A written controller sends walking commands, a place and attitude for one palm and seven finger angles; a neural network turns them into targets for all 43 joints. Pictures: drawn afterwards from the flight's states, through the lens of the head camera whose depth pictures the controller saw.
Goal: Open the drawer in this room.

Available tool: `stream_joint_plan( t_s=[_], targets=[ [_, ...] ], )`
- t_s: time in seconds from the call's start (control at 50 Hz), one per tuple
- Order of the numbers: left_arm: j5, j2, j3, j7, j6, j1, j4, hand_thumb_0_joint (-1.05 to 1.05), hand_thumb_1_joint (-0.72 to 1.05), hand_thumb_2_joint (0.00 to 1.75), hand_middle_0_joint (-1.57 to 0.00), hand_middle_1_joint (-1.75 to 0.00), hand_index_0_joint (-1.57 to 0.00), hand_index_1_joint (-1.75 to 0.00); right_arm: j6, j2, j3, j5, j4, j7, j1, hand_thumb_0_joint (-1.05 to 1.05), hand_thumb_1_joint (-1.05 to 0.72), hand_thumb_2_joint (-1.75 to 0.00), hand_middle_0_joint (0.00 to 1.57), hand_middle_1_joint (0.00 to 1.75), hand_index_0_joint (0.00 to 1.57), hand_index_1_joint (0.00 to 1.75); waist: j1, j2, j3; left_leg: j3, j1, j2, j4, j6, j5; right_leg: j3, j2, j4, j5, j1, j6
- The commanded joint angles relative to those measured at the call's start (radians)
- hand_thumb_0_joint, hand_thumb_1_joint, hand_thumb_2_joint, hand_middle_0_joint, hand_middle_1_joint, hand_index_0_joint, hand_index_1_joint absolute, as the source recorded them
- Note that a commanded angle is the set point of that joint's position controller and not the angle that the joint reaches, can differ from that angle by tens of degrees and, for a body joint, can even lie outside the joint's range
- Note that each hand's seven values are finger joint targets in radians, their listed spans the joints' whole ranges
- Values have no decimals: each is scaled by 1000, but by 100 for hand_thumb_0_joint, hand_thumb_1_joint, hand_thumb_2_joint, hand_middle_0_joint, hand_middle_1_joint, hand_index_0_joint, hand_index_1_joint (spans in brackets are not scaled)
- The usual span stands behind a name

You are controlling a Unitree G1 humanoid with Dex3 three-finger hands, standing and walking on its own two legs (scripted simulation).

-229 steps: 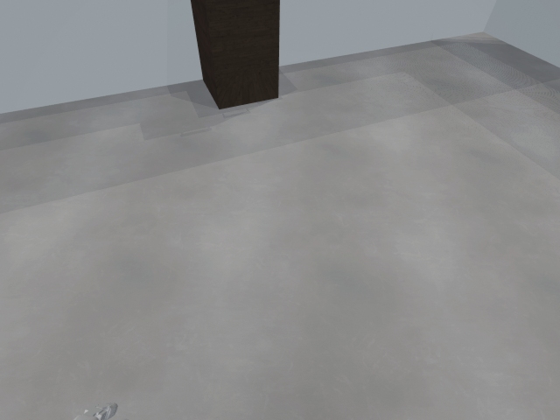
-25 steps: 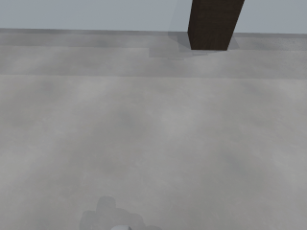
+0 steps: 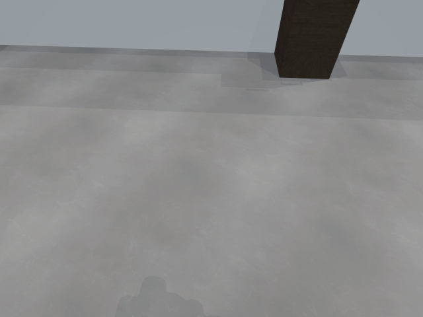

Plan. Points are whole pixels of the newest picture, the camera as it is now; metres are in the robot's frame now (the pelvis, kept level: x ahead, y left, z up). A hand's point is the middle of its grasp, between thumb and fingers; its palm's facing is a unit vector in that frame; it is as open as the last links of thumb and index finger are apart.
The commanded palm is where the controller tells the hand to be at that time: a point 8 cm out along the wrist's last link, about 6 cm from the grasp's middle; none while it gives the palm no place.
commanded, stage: turn or walk to find it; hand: left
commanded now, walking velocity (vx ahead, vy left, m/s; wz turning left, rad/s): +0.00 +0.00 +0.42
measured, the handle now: out of the picture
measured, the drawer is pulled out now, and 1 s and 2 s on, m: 0.00 0.00 0.00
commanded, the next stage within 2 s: stand and wait in 0.04 s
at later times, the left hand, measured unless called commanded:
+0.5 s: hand out of the picture -0.01 +0.21 -0.18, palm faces +0.09 -0.97 -0.21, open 7.4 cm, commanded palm none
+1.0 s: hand out of the picture -0.05 +0.16 -0.17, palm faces +0.08 -0.98 -0.16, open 7.3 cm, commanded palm none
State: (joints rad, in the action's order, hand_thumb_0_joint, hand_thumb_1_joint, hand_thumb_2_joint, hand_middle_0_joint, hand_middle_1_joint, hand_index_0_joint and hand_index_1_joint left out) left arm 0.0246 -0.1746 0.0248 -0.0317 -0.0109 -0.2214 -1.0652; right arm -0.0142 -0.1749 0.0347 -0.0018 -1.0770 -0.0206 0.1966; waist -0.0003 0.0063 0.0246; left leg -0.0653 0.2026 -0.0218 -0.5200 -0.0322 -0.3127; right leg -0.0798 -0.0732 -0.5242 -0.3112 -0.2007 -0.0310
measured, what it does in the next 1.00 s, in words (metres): steps on the spot: right foot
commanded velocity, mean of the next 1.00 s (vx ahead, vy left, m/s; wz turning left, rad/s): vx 0.00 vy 0.00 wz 0.01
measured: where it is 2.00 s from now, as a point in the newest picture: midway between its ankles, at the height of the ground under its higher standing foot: outside the picture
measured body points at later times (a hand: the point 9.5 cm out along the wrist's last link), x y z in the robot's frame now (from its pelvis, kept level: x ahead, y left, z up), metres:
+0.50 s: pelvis -0.01 +0.03 +0.00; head +0.00 +0.03 +0.45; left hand -0.02 +0.26 -0.16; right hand +0.03 -0.20 -0.15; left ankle -0.02 +0.12 -0.73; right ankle -0.02 -0.11 -0.74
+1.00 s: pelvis -0.02 +0.01 +0.01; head -0.01 +0.01 +0.46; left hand -0.05 +0.21 -0.15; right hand -0.04 -0.21 -0.15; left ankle -0.02 +0.12 -0.73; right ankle -0.02 -0.11 -0.73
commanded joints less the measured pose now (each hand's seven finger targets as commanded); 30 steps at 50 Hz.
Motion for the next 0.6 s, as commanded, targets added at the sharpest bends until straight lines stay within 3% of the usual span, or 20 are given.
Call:
stream_joint_plan(
  t_s=[0.0,0.02,0.06,0.12,0.14,0.16,0.18,0.2,0.22,0.24,0.26,0.28,0.36,0.42,0.46,0.48,0.5,0.54,0.58],
  targets=[
    [2,-199,41,-11,14,-104,37,0,90,90,-20,-30,-20,-30,-7,-93,25,-10,95,3,-36,0,-90,-90,20,30,20,30,43,-306,9,26,198,39,-237,45,-163,226,-302,196,448,87,178],
    [4,-188,42,-13,12,-97,47,0,90,90,-20,-30,-20,-30,-12,-101,29,-10,97,4,-45,0,-90,-90,20,30,20,30,49,-270,29,43,224,47,-338,44,-201,213,-310,196,487,69,199],
    [8,-171,35,-13,12,-72,56,0,90,90,-20,-30,-20,-30,-16,-75,27,-5,87,8,-37,0,-90,-90,20,30,20,30,33,-199,49,50,207,55,-377,47,-207,149,-278,183,532,24,193],
    [10,-184,41,-12,11,-40,64,0,90,90,-20,-30,-20,-30,-10,-52,20,-4,70,12,23,0,-90,-90,20,30,20,30,9,-168,9,7,140,60,-172,59,-115,78,-230,120,509,51,152],
    [4,-182,42,-12,9,-36,65,0,90,90,-20,-30,-20,-30,-5,-52,17,-6,58,11,57,0,-90,-90,20,30,20,30,-3,-165,-15,-3,70,56,-71,61,-14,66,-207,89,451,31,129],
    [-5,-174,39,-11,6,-28,62,0,90,90,-20,-30,-20,-30,2,-59,17,-7,40,11,93,0,-90,-90,20,30,20,30,-19,-124,-32,-5,-36,55,43,58,121,45,-181,47,359,-24,93],
    [-14,-144,33,-7,1,-35,68,0,90,90,-20,-30,-20,-30,15,-99,21,-11,33,9,123,0,-90,-90,20,30,20,30,-25,7,-59,79,-117,116,118,42,239,5,-123,-37,227,-83,48],
    [-20,-93,23,-3,-5,-48,75,0,90,90,-20,-30,-20,-30,23,-162,33,-17,39,5,132,0,-90,-90,20,30,20,30,-16,204,-72,273,-119,259,176,-20,338,-34,-38,-124,11,-145,-5],
    [-19,-78,17,-4,-7,-35,80,0,90,90,-20,-30,-20,-30,21,-190,37,-19,45,1,105,0,-90,-90,20,30,20,30,-13,256,-47,341,-52,342,244,-93,347,-13,-11,-202,-190,-144,-16],
    [-12,-83,17,-5,-14,-9,70,0,90,90,-20,-30,-20,-30,23,-175,33,-21,41,-5,75,0,-90,-90,20,30,20,30,-17,226,-20,327,-4,334,279,-116,260,20,-18,-274,-231,-127,-6],
    [-8,-77,16,-3,-19,-8,59,0,90,90,-20,-30,-20,-30,28,-161,27,-20,45,-13,57,0,-90,-90,20,30,20,30,-9,238,14,316,21,318,284,-120,272,41,-30,-311,-220,-143,-3],
    [-6,-79,13,1,-20,-13,45,0,90,90,-20,-30,-20,-30,29,-146,20,-20,44,-17,52,0,-90,-90,20,30,20,30,-4,197,31,297,28,306,270,-123,322,54,-29,-316,-200,-145,1],
    [-12,-44,-1,8,-8,-49,10,0,90,90,-20,-30,-20,-30,34,-142,16,-16,22,-23,62,0,-90,-90,20,30,20,30,2,105,-23,200,-93,259,205,-116,501,36,-15,-141,-131,-111,-7],
    [-11,-49,-4,4,1,-110,-25,0,90,90,-20,-30,-20,-30,33,-129,16,-7,9,-21,61,0,-90,-90,20,30,20,30,21,68,-48,150,-79,212,164,-69,414,19,-6,87,61,4,-9],
    [-8,-83,-5,-3,16,-110,-34,0,90,90,-20,-30,-20,-30,35,-89,8,2,1,-15,75,0,-90,-90,20,30,20,30,7,-21,-37,106,-18,157,131,-10,304,102,-66,179,216,71,16],
    [-9,-96,-8,-5,21,-101,-35,0,90,90,-20,-30,-20,-30,35,-76,3,2,1,-11,77,0,-90,-90,20,30,20,30,-2,-35,-27,90,-22,136,142,6,260,122,-93,173,265,54,31],
    [-11,-98,-10,-7,20,-89,-32,0,90,90,-20,-30,-20,-30,34,-74,4,1,-5,-5,85,0,-90,-90,20,30,20,30,-6,4,-5,98,-16,131,172,9,213,106,-100,168,235,38,35],
    [-10,-87,-12,-4,20,-77,-43,0,90,90,-20,-30,-20,-30,27,-77,0,-6,-21,-7,82,0,-90,-90,20,30,20,30,-6,-95,60,86,-20,131,174,16,183,106,-72,178,164,-23,33],
    [-12,-73,-17,-4,18,-85,-46,0,90,90,-20,-30,-20,-30,28,-76,-3,-6,-30,-7,103,0,-90,-90,20,30,20,30,-7,-90,84,87,-30,132,196,10,160,102,-64,198,111,-45,32]
  ],
)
